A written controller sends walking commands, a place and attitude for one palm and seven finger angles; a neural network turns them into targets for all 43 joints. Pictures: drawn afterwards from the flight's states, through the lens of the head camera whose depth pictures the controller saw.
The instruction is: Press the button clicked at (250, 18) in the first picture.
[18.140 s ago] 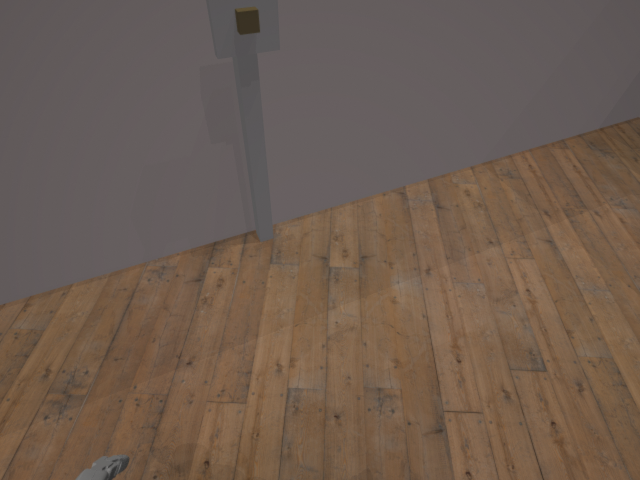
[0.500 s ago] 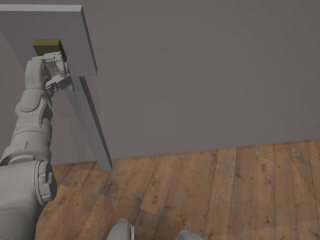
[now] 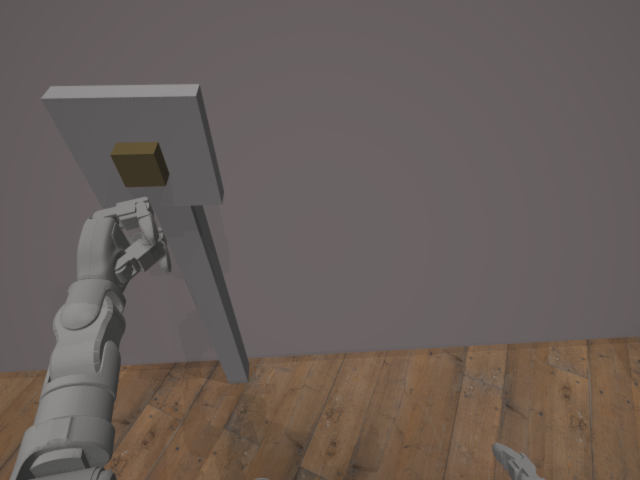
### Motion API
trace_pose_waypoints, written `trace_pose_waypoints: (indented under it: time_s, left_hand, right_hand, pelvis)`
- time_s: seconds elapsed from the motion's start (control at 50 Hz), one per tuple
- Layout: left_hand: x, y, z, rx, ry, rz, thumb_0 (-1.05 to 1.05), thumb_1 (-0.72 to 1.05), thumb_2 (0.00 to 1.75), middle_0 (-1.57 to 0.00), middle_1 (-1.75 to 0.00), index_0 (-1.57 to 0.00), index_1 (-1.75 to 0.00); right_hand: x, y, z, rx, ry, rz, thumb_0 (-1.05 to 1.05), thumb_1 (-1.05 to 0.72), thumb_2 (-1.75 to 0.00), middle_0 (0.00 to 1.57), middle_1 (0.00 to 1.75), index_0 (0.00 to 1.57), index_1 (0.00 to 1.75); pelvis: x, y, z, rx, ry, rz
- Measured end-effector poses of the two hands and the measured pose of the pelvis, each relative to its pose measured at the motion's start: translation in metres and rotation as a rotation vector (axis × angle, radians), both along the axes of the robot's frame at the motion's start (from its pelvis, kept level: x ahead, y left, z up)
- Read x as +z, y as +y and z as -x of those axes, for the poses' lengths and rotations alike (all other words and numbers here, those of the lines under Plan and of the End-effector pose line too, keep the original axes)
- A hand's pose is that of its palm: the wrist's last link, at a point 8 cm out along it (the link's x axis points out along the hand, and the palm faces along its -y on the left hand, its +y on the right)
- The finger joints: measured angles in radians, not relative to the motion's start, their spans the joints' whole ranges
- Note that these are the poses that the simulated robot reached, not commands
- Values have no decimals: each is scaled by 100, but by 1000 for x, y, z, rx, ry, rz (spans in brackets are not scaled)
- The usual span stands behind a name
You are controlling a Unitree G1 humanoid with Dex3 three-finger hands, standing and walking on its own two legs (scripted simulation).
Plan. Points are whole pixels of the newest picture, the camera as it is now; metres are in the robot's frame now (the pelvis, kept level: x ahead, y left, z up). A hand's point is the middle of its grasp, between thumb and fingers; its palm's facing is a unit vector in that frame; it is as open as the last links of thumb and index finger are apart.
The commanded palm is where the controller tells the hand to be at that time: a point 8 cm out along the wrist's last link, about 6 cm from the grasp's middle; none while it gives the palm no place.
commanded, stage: pull the fist back off the button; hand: left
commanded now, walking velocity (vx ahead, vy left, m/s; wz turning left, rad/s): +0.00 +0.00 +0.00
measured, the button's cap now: (142, 163) +0.48 +0.26 +0.15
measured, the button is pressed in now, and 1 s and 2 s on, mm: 0 0 0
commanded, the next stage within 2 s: draw the hand back to the body in 0.22 s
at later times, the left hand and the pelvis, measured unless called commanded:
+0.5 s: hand (155, 257) +0.34 +0.20 +0.13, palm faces +0.10 -1.00 -0.02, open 3.1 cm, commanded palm +0.29 +0.26 +0.13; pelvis +0.00 -0.01 +0.01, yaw +1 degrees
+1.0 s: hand (94, 313) +0.25 +0.23 +0.15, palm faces +0.29 -0.93 -0.23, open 3.1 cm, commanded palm +0.20 +0.27 +0.17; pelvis -0.01 -0.01 +0.02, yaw +1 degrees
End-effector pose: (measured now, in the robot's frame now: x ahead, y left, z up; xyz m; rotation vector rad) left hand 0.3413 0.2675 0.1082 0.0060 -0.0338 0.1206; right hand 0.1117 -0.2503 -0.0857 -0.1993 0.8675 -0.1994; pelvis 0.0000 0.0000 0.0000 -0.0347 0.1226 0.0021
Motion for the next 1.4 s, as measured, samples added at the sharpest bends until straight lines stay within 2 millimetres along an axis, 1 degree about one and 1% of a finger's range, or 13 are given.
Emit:
trace_pose_waypoints:
  time_s: [0.12,0.24,0.32,0.42,0.54,0.62,0.74,0.84,0.92,0.98,1.1,1.22,1.4]
  left_hand:
    - [1,-1,19,-2,-3,2,2,90,90,-130,-151,-130,-150]
    - [6,-7,28,-14,-10,-3,2,90,90,-130,-151,-130,-150]
    - [6,-10,24,-18,5,7,2,90,90,-130,-151,-130,-150]
    - [9,-11,22,-18,14,-1,2,90,90,-130,-150,-130,-150]
    - [25,-10,40,-26,-30,-16,2,90,90,-129,-150,-130,-150]
    - [28,-3,58,-12,-18,-12,2,90,90,-130,-150,-130,-150]
    - [30,1,85,5,-6,-12,2,90,90,-130,-150,-130,-150]
    - [40,0,104,-3,-42,-23,2,90,90,-130,-150,-130,-150]
    - [53,2,117,98,-52,-172,2,90,90,-130,-150,-130,-150]
    - [55,4,127,159,-48,-228,2,90,90,-130,-150,-130,-150]
    - [59,7,147,224,-41,-278,2,90,90,-130,-150,-130,-150]
    - [78,11,158,261,-87,-327,2,90,90,-130,-150,-130,-150]
    - [90,12,171,268,-89,-379,2,90,90,-130,-150,-130,-150]
  right_hand:
    - [9,3,-37,56,-71,5,1,-90,-90,20,30,20,30]
    - [14,8,-57,88,-121,-3,1,-90,-90,20,30,20,30]
    - [13,8,-57,96,-118,-6,1,-90,-90,20,30,20,30]
    - [10,5,-43,74,-93,-12,1,-90,-90,20,30,20,30]
    - [7,-2,-25,30,-77,-28,1,-90,-90,20,30,20,30]
    - [9,-5,-22,23,-83,-29,1,-90,-90,20,30,20,30]
    - [19,-3,-34,47,-142,-16,1,-90,-90,20,30,20,30]
    - [32,4,-52,80,-223,-12,1,-90,-90,20,30,20,30]
    - [43,14,-63,107,-263,-2,1,-90,-90,20,30,20,30]
    - [48,22,-69,124,-263,-2,1,-90,-90,20,30,20,30]
    - [49,34,-73,151,-231,-5,1,-90,-90,20,30,20,30]
    - [47,43,-76,167,-206,-14,1,-90,-90,20,30,20,30]
    - [47,44,-82,162,-195,-29,1,-90,-90,20,30,20,30]
  pelvis:
    - [2,-3,-4,17,-14,-3]
    - [3,-7,-5,28,-25,-7]
    - [2,-10,-2,34,-28,-9]
    - [4,-12,0,24,-31,-11]
    - [7,-13,-3,5,-49,-18]
    - [9,-13,-3,5,-66,-20]
    - [11,-13,2,16,-87,-18]
    - [12,-12,6,23,-104,-16]
    - [17,-11,8,24,-126,-14]
    - [21,-9,9,23,-139,-16]
    - [28,-4,3,17,-165,-22]
    - [32,1,-5,12,-187,-27]
    - [34,3,-14,2,-195,-34]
